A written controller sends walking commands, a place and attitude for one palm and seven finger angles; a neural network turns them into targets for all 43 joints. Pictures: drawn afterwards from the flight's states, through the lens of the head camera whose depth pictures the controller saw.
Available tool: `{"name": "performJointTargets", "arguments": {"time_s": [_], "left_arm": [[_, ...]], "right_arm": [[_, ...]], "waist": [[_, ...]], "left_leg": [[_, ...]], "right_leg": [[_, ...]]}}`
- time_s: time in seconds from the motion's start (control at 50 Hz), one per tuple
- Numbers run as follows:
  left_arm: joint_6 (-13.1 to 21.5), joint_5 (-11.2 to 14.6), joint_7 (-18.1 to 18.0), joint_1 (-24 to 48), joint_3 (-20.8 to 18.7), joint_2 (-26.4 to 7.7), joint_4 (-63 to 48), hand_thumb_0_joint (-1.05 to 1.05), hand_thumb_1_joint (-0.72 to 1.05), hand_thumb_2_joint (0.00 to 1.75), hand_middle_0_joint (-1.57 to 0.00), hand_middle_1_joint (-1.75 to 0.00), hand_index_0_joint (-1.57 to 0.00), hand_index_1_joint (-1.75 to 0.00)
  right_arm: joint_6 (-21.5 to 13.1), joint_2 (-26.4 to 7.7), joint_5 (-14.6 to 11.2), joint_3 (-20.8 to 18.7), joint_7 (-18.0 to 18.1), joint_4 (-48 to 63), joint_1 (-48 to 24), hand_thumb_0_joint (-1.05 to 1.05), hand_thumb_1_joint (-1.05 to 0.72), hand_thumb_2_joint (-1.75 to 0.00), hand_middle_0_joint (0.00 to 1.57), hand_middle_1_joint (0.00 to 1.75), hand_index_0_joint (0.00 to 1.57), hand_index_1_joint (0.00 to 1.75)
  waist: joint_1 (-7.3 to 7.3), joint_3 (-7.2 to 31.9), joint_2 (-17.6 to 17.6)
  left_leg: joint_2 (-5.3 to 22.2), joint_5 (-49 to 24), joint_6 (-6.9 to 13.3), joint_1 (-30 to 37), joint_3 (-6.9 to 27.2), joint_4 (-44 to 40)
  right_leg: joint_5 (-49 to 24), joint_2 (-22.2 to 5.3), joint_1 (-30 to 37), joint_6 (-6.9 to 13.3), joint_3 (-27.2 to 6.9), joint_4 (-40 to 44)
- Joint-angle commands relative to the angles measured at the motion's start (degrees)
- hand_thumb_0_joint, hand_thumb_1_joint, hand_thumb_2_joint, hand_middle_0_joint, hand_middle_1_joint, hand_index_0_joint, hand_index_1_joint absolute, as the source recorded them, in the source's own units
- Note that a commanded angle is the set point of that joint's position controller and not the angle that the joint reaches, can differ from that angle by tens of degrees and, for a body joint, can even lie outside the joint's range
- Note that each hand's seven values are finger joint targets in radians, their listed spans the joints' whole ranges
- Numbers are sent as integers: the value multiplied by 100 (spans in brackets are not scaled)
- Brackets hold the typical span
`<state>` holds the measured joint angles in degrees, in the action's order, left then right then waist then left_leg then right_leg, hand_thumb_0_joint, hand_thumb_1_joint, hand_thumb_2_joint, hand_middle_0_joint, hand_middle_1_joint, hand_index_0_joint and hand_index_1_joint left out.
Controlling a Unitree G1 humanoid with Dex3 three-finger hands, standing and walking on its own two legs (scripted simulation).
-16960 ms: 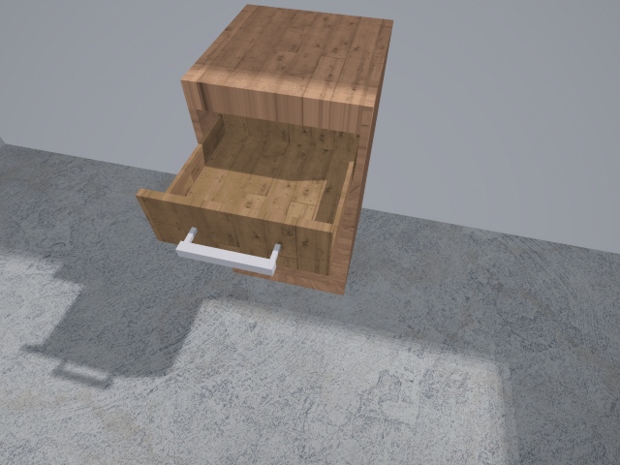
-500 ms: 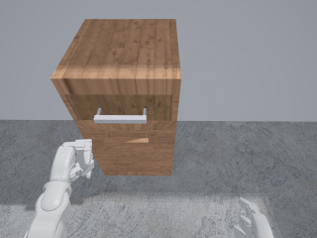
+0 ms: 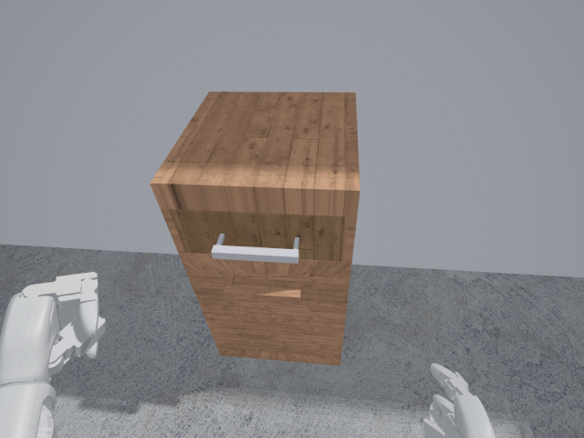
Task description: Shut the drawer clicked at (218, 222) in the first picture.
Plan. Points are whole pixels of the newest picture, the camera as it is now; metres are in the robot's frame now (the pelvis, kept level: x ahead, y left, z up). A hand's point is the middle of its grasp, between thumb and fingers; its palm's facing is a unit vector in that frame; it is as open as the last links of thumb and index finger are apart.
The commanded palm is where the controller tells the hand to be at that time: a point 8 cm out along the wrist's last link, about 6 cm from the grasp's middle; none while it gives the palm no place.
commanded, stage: draw the hand back to the body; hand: left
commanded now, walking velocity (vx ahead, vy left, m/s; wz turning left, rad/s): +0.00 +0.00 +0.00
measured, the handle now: (256, 247) +0.54 +0.15 -0.12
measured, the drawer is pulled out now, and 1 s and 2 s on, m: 0.00 0.00 0.00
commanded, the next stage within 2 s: step back with the hand held close in 0.24 s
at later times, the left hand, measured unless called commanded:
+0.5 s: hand (71, 314) +0.18 +0.24 +0.18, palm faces +0.41 -0.80 -0.45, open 3.2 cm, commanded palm +0.12 +0.27 +0.18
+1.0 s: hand (25, 386) +0.12 +0.26 +0.16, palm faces +0.37 -0.80 -0.48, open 3.2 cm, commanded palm +0.06 +0.30 +0.18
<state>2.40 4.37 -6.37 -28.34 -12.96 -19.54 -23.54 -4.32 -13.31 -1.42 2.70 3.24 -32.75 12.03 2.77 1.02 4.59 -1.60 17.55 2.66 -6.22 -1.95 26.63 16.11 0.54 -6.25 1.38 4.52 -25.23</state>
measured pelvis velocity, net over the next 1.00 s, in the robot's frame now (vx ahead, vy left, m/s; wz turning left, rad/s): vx -0.07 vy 0.02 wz -0.01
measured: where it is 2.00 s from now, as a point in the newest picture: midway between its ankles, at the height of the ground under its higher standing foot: outside the picture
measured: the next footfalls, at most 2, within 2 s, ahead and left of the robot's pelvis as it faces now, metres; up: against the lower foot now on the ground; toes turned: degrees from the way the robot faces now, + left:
right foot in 1.24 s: -0.08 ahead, -0.11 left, +0.00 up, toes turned +2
left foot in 1.82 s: -0.17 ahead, +0.13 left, +0.00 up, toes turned +3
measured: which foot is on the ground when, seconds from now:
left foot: down 0.00-1.00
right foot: down 0.00-1.00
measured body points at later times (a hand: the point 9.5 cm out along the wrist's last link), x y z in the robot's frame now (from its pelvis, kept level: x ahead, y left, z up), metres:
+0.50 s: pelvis -0.02 -0.01 +0.00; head -0.02 -0.03 +0.45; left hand +0.15 +0.28 +0.21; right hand +0.16 -0.24 -0.08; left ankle -0.03 +0.09 -0.74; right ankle -0.02 -0.10 -0.74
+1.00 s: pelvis -0.07 +0.02 -0.01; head -0.06 +0.01 +0.44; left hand +0.10 +0.30 +0.18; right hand +0.12 -0.22 -0.08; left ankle -0.03 +0.09 -0.74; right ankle -0.02 -0.10 -0.74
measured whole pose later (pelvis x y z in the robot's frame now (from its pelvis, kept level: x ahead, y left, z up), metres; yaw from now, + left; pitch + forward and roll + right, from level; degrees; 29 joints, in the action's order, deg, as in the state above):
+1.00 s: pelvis -0.07 +0.02 -0.01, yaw -1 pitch +0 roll -1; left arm 12.0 2.3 -8.5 -35.2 -21.0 -22.0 -30.2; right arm -1.9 -12.1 -0.7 -0.4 4.0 -31.3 9.6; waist 0.1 -0.8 1.6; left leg -2.4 12.9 4.5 -18.6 -3.3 31.0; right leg 11.0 -0.7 -18.6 0.3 3.7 -29.4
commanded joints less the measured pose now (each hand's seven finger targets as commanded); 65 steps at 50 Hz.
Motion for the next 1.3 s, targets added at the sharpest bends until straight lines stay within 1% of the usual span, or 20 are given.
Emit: {"name": "performJointTargets", "arguments": {"time_s": [0.0,0.04,0.12,0.26,0.34,0.36,0.4,0.42,0.52,0.6,0.68,0.72,0.82,0.92,1.0,1.04,1.1,1.16,1.2,1.28], "left_arm": [[484,52,-81,218,-910,-994,-1664,0,90,90,-140,-160,-140,-160],[518,75,-78,20,-1102,-1035,-1609,0,90,90,-140,-160,-140,-160],[490,55,-8,33,-733,-556,-884,0,90,90,-140,-160,-140,-160],[683,2,-130,345,-1023,-1081,-1796,0,90,90,-140,-160,-140,-160],[664,-2,-155,219,-1017,-1027,-1760,0,90,90,-140,-160,-140,-160],[983,-8,-209,1218,-1967,-1921,-2331,0,90,90,-140,-160,-140,-160],[1018,-97,-149,267,-1423,-1155,-1197,0,90,90,-140,-160,-140,-160],[1041,-107,-136,143,-1395,-1068,-1104,0,90,90,-140,-160,-140,-160],[1121,-83,-75,-760,-1157,-768,-1047,0,90,90,-140,-160,-140,-160],[1191,-66,-144,-991,-1479,-1175,-1796,0,90,90,-140,-160,-140,-160],[1223,-44,-251,-1034,-1655,-1406,-2261,0,90,90,-140,-160,-140,-160],[1220,-52,-278,-993,-1678,-1452,-2337,0,90,90,-140,-160,-140,-160],[1193,-78,-269,-950,-1506,-1162,-1838,0,90,90,-140,-160,-140,-160],[1239,-167,-293,-680,-1432,-1110,-1647,0,90,90,-140,-160,-140,-160],[1318,-219,-335,-557,-1370,-1144,-1901,0,90,90,-140,-160,-140,-160],[1385,-219,-373,-476,-1358,-1216,-2243,0,90,90,-140,-160,-140,-160],[1450,-244,-444,-620,-1497,-1289,-2408,0,90,90,-140,-160,-140,-160],[1532,-356,-425,-624,-1701,-1337,-2441,0,90,90,-140,-160,-140,-160],[1575,-381,-401,-559,-1811,-1411,-2548,0,90,90,-140,-160,-140,-160],[1672,-246,-276,-918,-1797,-1303,-2206,0,90,90,-140,-160,-140,-160]], "right_arm": [[-442,-517,18,-243,-2,916,-780,0,-90,-90,20,30,20,30],[-449,-510,10,-273,7,887,-800,0,-90,-90,20,30,20,30],[-371,-555,-9,-317,20,774,-781,0,-90,-90,20,30,20,30],[-566,-539,41,-298,106,871,-803,0,-90,-90,20,30,20,30],[-671,-495,42,-273,114,808,-829,0,-90,-90,20,30,20,30],[-528,-668,62,-338,85,983,-701,0,-90,-90,20,30,20,30],[-380,-566,94,-408,66,756,-627,0,-90,-90,20,30,20,30],[-334,-578,102,-443,53,792,-648,0,-90,-90,20,30,20,30],[-71,-660,94,-565,-4,846,-734,0,-90,-90,20,30,20,30],[52,-650,56,-619,13,1036,-768,0,-90,-90,20,30,20,30],[65,-651,47,-602,107,1135,-733,0,-90,-90,20,30,20,30],[54,-676,66,-605,153,1112,-729,0,-90,-90,20,30,20,30],[22,-672,108,-630,167,987,-674,0,-90,-90,20,30,20,30],[-17,-715,94,-636,140,990,-638,0,-90,-90,20,30,20,30],[-73,-691,113,-631,95,1019,-565,0,-90,-90,20,30,20,30],[-116,-711,135,-612,94,1017,-515,0,-90,-90,20,30,20,30],[-187,-712,160,-558,112,1038,-525,0,-90,-90,20,30,20,30],[-251,-708,166,-571,158,1075,-573,0,-90,-90,20,30,20,30],[-299,-696,189,-603,160,1075,-546,0,-90,-90,20,30,20,30],[-399,-703,200,-654,123,881,-471,0,-90,-90,20,30,20,30]], "waist": [[10,309,-274],[37,159,-311],[-71,-480,-543],[62,464,62],[50,215,-12],[-199,-367,-217],[-279,-596,-674],[-274,-571,-592],[-244,324,-300],[-216,993,-591],[-216,1155,-214],[-216,1045,52],[-244,487,5],[-324,59,-369],[-384,-51,-847],[-418,27,-603],[-392,226,-36],[-304,358,740],[-302,375,724],[-311,365,95]], "left_leg": [[358,-2056,-95,21,370,-323],[369,-1845,-94,-31,340,-364],[354,-1178,-48,-244,318,-432],[285,-1173,-18,18,343,-414],[288,-1365,-56,-56,362,-403],[410,-828,66,-617,540,-333],[413,-831,35,-523,550,-124],[411,-922,16,-506,535,-144],[602,-1917,58,-540,523,-306],[640,-2278,56,-635,562,-172],[676,-2455,35,-838,668,-124],[745,-2448,54,-928,756,-226],[928,-1564,135,-1571,954,-593],[889,680,224,-2575,1046,-806],[560,1161,161,-2196,866,-107],[535,1042,130,-1922,907,3],[829,1139,235,-2265,1219,-688],[1468,1950,457,-3522,1832,-1632],[1505,1506,493,-3530,1785,-1440],[1356,-226,415,-2570,1643,-946]], "right_leg": [[-1732,-137,94,43,-270,281],[-1619,-140,55,47,-290,327],[-1010,-130,-345,8,-282,522],[-1022,-209,101,41,-391,405],[-1210,-188,62,59,-366,412],[-1326,-554,-367,60,-1166,783],[-1257,-766,-696,121,-1247,935],[-1347,-761,-740,113,-1203,929],[-2169,-673,-75,-42,-727,310],[-2580,-703,258,-32,-735,8],[-2671,-660,264,-6,-738,-260],[-2402,-545,122,-52,-673,-338],[-1434,-373,-56,-79,-666,-476],[-497,-441,23,-36,-933,-278],[828,-774,-875,146,-1414,623],[964,-831,-1161,229,-1377,688],[462,-455,-613,29,-936,59],[-271,82,673,-163,-601,-1409],[-553,122,699,-161,-671,-1567],[-581,150,84,-98,-758,-1049]]}}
